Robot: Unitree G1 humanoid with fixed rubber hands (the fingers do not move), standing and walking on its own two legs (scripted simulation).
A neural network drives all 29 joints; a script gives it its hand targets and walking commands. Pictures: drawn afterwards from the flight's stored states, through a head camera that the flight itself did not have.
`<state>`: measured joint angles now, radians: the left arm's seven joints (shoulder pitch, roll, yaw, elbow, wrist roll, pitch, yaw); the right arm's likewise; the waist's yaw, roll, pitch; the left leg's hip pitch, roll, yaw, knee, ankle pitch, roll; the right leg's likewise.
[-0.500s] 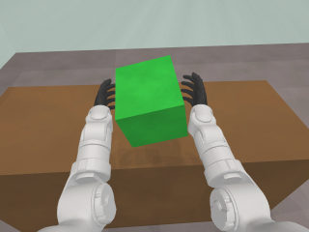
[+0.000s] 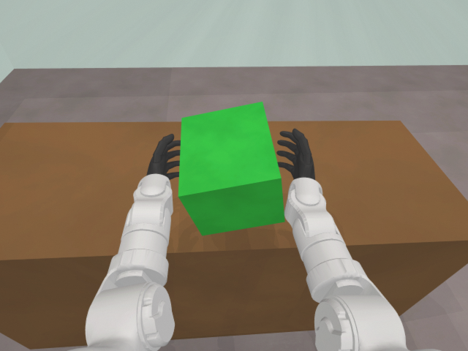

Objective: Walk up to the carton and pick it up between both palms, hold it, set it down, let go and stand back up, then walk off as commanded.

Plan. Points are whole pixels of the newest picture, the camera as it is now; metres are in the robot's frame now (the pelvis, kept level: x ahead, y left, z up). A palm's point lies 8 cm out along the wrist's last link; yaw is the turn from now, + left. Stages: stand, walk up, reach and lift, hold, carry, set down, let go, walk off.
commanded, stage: set down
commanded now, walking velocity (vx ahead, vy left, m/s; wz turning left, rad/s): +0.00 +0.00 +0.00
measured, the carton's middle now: (232, 168) +0.43 -0.02 +0.09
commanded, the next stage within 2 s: none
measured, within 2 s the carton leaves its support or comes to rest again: neither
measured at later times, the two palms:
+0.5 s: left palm (170, 177) +0.43 +0.10 +0.08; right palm (304, 178) +0.38 -0.15 +0.11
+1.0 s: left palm (173, 184) +0.43 +0.09 +0.06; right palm (302, 189) +0.38 -0.15 +0.08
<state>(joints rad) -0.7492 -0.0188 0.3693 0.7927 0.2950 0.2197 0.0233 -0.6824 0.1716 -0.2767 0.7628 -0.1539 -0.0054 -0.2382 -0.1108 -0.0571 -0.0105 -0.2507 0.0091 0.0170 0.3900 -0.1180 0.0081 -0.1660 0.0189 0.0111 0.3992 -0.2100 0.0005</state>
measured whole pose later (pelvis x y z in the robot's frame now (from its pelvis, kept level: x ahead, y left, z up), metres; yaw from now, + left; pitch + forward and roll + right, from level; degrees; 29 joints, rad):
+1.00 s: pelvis +0.02 +0.00 +0.00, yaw +0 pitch +1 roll +0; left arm -0.77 -0.01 0.45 1.01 0.33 0.02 -0.01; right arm -0.62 0.27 -0.47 0.81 -0.36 -0.17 -0.23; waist -0.14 -0.06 0.01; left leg -0.25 0.01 0.02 0.39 -0.15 0.01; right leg -0.17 0.02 0.01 0.40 -0.24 0.00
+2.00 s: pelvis +0.05 +0.00 +0.00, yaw +0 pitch +6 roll +0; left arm -0.77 0.01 0.48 1.15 0.41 -0.20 -0.01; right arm -0.59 0.27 -0.56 1.03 -0.44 -0.46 -0.29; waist -0.14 -0.07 0.03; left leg -0.32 0.00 0.02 0.39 -0.18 0.01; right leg -0.23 0.01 0.01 0.40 -0.25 0.00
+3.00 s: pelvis +0.04 +0.02 -0.01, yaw -1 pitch +15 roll -3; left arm -0.84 0.07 0.25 1.22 0.21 -0.27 0.08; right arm -0.65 0.15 -0.42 1.17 -0.10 -0.48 -0.29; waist -0.13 -0.06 -0.04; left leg -0.59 0.04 0.02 0.54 -0.21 0.00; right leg -0.44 0.04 0.01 0.40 -0.22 0.01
